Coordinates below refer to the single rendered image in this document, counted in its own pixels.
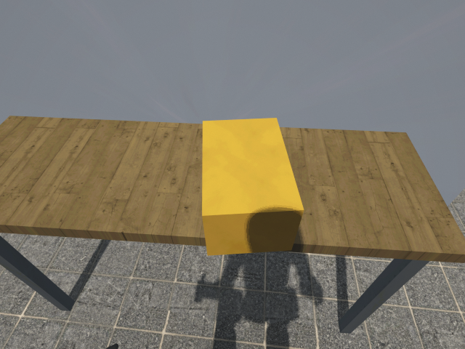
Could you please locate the carton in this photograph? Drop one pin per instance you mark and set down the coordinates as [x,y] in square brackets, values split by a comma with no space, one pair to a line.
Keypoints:
[250,200]

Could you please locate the table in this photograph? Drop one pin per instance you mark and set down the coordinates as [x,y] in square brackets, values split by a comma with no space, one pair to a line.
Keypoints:
[364,193]

